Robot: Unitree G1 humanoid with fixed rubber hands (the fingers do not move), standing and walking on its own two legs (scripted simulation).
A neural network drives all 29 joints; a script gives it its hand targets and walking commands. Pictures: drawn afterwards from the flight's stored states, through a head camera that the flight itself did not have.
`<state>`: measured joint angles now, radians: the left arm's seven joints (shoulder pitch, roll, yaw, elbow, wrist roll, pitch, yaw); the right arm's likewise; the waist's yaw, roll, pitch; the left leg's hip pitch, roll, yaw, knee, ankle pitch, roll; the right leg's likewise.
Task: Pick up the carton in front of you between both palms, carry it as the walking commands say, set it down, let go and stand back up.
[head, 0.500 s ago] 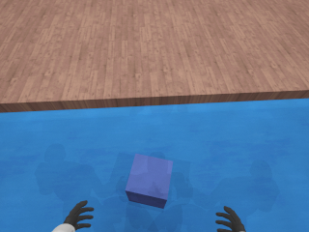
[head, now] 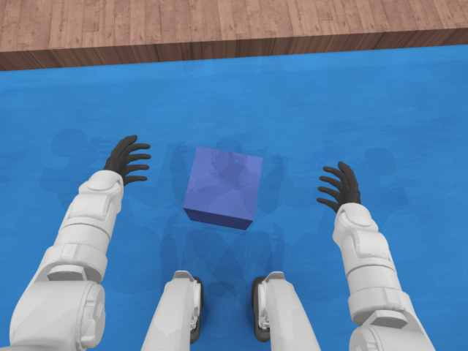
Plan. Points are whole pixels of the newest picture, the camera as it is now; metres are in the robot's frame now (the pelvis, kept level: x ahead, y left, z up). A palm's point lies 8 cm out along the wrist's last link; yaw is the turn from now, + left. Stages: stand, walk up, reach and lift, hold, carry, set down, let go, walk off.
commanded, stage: reach and lift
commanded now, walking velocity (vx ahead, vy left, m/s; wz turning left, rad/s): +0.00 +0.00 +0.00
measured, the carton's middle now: (223, 191) +0.50 +0.01 -0.55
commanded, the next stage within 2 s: none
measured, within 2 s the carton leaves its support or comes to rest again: neither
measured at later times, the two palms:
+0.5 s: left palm (139, 120) +0.55 +0.19 -0.15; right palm (320, 155) +0.48 -0.19 -0.15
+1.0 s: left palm (162, 170) +0.52 +0.19 -0.40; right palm (291, 189) +0.47 -0.19 -0.39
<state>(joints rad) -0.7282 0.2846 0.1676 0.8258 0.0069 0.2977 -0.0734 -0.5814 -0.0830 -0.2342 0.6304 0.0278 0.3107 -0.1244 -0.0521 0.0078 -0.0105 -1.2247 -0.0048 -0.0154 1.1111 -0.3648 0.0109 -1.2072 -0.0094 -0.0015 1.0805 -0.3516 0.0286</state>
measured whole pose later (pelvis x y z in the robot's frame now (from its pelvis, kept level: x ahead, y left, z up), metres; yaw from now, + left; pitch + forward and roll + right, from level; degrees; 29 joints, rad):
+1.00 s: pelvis -0.04 +0.00 -0.24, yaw -3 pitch +45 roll -4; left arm -1.41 0.49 0.06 1.10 -0.14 0.11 0.00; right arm -1.23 -0.17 -0.25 0.86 0.16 0.12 -0.20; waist -0.05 -0.02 0.16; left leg -2.22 -0.04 -0.07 1.97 -0.53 -0.02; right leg -2.19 0.06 0.01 1.92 -0.52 0.07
